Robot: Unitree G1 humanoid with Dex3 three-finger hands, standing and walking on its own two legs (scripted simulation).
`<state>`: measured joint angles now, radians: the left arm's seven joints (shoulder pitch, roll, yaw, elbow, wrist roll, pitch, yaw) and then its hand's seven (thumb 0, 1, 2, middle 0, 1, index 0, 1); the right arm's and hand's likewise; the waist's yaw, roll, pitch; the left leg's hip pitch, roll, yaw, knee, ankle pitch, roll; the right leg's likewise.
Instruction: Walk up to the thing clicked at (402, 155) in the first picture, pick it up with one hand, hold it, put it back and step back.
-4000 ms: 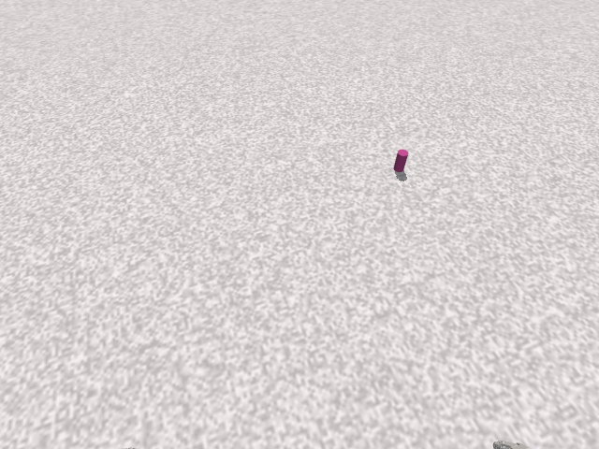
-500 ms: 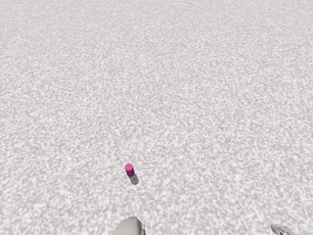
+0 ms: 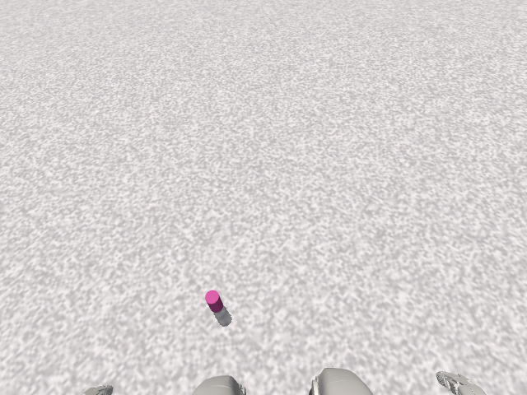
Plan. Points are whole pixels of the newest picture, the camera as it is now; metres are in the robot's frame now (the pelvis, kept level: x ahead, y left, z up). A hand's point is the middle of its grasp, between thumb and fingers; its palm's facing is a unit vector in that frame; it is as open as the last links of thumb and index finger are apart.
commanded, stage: walk up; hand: left
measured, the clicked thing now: (214, 301) +0.47 +0.23 -0.70
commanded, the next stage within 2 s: stand in 1.14 s
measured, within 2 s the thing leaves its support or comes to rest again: neither
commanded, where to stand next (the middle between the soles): +0.09 -0.01 m, yaw +2 degrees
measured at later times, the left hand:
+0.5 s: hand out of the picture +0.12 +0.24 -0.12, palm faces -0.01 -0.95 -0.32, open 7.4 cm
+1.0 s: hand out of the picture +0.10 +0.25 -0.13, palm faces +0.00 -0.95 -0.32, open 7.4 cm
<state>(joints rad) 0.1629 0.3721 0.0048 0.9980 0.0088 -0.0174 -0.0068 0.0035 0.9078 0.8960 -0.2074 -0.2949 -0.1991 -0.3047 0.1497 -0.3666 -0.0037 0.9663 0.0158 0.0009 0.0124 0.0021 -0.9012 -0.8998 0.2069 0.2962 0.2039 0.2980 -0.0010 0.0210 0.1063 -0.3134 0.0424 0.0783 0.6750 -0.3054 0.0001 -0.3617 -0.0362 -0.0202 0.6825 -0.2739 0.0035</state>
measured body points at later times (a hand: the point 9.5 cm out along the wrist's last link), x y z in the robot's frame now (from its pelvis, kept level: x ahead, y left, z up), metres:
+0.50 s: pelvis +0.02 -0.01 +0.03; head +0.02 -0.01 +0.48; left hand +0.12 +0.29 -0.10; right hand +0.10 -0.32 -0.10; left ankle +0.03 +0.12 -0.72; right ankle +0.06 -0.12 -0.72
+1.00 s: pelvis +0.03 +0.00 +0.03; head +0.03 +0.00 +0.48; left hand +0.10 +0.30 -0.11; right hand +0.10 -0.30 -0.11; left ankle +0.03 +0.12 -0.72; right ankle +0.06 -0.12 -0.72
